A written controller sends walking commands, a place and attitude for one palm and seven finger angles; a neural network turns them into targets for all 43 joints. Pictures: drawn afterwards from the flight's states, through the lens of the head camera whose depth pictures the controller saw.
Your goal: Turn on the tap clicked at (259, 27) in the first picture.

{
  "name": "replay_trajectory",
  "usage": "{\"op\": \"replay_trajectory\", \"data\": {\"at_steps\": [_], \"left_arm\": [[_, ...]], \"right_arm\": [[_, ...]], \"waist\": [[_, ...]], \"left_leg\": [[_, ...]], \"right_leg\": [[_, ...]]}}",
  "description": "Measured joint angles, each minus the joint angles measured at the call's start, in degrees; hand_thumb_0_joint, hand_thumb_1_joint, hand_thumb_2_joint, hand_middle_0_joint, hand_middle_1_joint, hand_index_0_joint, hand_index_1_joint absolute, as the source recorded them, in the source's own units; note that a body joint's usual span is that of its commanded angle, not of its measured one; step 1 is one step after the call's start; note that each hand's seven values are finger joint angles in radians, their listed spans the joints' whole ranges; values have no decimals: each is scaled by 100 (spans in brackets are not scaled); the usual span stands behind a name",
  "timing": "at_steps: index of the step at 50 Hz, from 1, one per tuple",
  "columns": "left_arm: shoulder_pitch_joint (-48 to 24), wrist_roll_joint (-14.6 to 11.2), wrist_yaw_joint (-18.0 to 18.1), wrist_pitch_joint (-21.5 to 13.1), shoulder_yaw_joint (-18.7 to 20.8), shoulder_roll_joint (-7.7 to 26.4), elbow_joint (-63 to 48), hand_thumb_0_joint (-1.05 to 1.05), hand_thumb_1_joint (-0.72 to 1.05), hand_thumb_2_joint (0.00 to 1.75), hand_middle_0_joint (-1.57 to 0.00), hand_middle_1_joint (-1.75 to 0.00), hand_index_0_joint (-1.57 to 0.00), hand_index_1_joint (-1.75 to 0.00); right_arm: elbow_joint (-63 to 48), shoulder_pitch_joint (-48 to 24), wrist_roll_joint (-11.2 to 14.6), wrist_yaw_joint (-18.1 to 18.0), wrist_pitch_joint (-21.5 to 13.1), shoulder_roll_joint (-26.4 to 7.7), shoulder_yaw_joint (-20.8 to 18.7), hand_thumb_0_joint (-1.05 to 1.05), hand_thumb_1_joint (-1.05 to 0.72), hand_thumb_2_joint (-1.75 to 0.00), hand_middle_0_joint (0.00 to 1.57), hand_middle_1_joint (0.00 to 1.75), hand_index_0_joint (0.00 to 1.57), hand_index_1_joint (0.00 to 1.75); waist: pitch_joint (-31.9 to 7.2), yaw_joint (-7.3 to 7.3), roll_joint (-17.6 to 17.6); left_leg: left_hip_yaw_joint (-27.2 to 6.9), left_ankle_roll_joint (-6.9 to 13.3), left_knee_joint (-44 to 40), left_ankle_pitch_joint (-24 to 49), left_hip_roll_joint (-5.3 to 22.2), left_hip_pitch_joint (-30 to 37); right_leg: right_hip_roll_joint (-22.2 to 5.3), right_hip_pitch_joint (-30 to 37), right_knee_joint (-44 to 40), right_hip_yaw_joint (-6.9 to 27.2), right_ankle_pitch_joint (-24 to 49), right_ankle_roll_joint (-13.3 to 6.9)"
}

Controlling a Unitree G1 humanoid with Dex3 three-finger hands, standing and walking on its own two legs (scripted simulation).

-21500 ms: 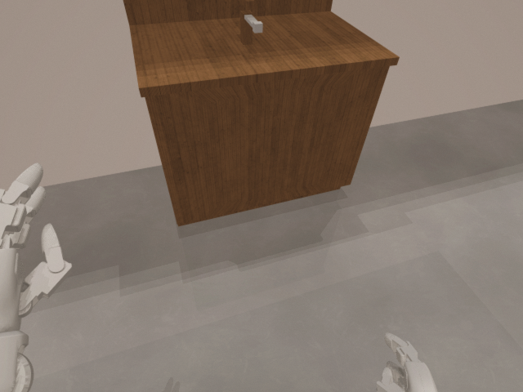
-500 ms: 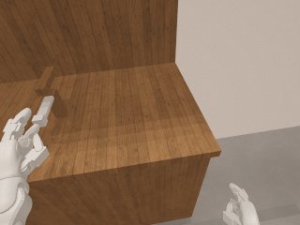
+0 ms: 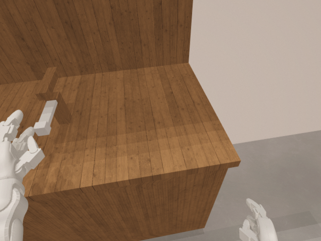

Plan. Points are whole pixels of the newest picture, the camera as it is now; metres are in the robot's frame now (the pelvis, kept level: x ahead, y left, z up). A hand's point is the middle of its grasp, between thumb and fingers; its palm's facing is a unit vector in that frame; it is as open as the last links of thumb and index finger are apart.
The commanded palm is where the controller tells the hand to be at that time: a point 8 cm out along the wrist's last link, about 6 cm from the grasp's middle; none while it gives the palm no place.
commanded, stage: reach beside the lever's end, fingers flat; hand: left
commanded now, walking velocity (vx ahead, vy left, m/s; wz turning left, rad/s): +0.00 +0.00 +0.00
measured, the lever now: (42, 128) +0.33 +0.36 +0.11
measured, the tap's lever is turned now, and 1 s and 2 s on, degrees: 0 0 12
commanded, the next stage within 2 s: push the lever round in 1.20 s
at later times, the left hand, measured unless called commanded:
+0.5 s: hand (34, 137) +0.29 +0.34 +0.13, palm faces +0.50 -0.86 -0.12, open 7.8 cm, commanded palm +0.24 +0.39 +0.12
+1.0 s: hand (31, 134) +0.31 +0.37 +0.11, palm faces +0.50 -0.86 -0.13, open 7.9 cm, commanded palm +0.25 +0.41 +0.10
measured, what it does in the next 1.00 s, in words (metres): stands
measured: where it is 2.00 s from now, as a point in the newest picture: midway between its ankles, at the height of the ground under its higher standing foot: outside the picture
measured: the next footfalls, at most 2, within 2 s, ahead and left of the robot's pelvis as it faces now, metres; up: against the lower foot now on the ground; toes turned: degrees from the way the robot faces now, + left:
none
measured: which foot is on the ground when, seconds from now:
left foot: down 0.00-1.00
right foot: down 0.00-1.00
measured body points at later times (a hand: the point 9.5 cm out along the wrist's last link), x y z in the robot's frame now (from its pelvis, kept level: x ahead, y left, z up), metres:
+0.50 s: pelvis -0.01 +0.00 +0.00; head +0.00 -0.02 +0.45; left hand +0.26 +0.39 +0.14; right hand +0.14 -0.26 -0.10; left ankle +0.02 +0.13 -0.73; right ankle +0.00 -0.07 -0.73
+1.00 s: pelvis +0.00 +0.03 +0.00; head +0.02 +0.01 +0.45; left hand +0.28 +0.42 +0.12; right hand +0.13 -0.24 -0.10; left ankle +0.02 +0.13 -0.73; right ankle +0.00 -0.07 -0.73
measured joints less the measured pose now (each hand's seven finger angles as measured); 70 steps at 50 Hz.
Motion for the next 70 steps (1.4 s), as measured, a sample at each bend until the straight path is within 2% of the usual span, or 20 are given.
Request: {"op": "replay_trajectory", "data": {"at_steps": [7,12,19,23,31,39,47,54,59,63,70], "left_arm": [[-410,-28,-182,-102,109,153,583,2,89,90,-32,-32,-18,-23],[-1014,45,-239,-75,312,452,1593,2,89,90,-28,-28,-17,-22],[-1539,135,-508,-545,552,702,2448,2,90,90,-20,-22,-16,-20],[-1571,118,-662,-661,633,780,2663,2,89,90,-18,-19,-16,-19],[-1569,152,-702,-816,848,864,3006,0,88,91,-17,-17,-16,-17],[-1931,262,-784,-1225,815,870,3389,1,89,91,-16,-15,-15,-15],[-1907,284,-881,-1225,926,973,3547,2,89,90,-16,-15,-15,-15],[-1427,200,-818,-1288,816,688,2944,2,89,90,-16,-15,-15,-15],[-1462,257,-671,-1213,672,512,2779,2,89,90,-16,-15,-15,-15],[-1562,319,-589,-1193,598,489,2735,2,89,90,-16,-15,-15,-15],[-1556,271,-648,-1065,609,595,2752,2,89,90,-16,-15,-15,-15]], "right_arm": [[92,-59,48,-45,80,-27,4,1,-91,-90,20,30,20,30],[120,-116,73,-73,105,-42,37,1,-91,-90,20,30,20,30],[78,63,50,-14,42,-134,-29,1,-91,-90,20,30,20,30],[60,269,60,18,43,-198,-81,1,-91,-90,20,30,20,30],[132,568,40,46,73,-254,-142,1,-91,-90,20,30,20,30],[183,551,-4,29,20,-206,-113,1,-91,-90,20,30,20,30],[-23,536,-40,113,74,-140,-101,1,-91,-90,20,30,20,30],[-58,583,-45,155,93,-145,-152,1,-91,-90,20,30,20,30],[14,463,-61,98,90,-124,-120,1,-91,-90,20,30,20,30],[16,330,-86,81,84,-74,-86,1,-91,-90,20,30,20,30],[-101,270,-72,122,146,-22,-68,1,-91,-90,20,30,20,30]], "waist": [[8,39,32],[13,-34,19],[15,-186,-9],[-35,-272,-11],[-78,-313,-20],[-35,-328,-53],[-139,-391,-79],[-177,-297,-75],[-117,-219,-104],[-87,-206,-124],[-160,-232,-104]], "left_leg": [[-71,-1,29,50,-9,-86],[-106,-12,132,60,25,-271],[-43,-14,282,5,74,-491],[18,10,289,-18,69,-547],[44,63,344,-52,38,-678],[38,117,421,-81,-5,-808],[121,162,416,-135,-7,-848],[133,204,387,-184,-54,-754],[80,218,385,-183,-104,-719],[64,210,369,-172,-112,-701],[86,184,321,-169,-78,-667]], "right_leg": [[-6,-42,-9,-70,42,-8],[27,-195,37,-104,74,-36],[66,-425,139,-37,79,-39],[58,-508,159,24,73,-12],[24,-633,196,52,57,40],[-20,-736,234,47,52,88],[-22,-792,199,134,51,140],[-63,-686,155,149,15,195],[-111,-632,169,97,-16,212],[-117,-612,161,82,-17,207],[-80,-593,112,108,-2,186]]}}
